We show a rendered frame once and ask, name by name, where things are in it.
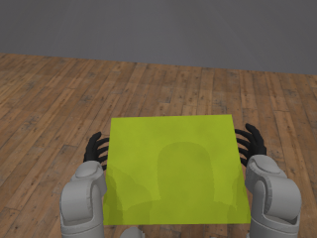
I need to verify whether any right robot hand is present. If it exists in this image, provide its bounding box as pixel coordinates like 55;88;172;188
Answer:
234;123;267;167

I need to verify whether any carton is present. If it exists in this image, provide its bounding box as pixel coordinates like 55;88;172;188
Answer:
102;114;252;225

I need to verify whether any robot left thigh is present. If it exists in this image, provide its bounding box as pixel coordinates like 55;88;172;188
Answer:
119;228;146;238

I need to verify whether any left robot hand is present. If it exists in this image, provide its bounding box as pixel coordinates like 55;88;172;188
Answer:
83;132;110;171

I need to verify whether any robot right forearm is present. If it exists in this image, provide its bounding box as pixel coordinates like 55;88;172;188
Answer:
244;155;302;238

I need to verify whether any robot left forearm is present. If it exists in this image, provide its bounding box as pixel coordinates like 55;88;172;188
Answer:
59;161;107;238

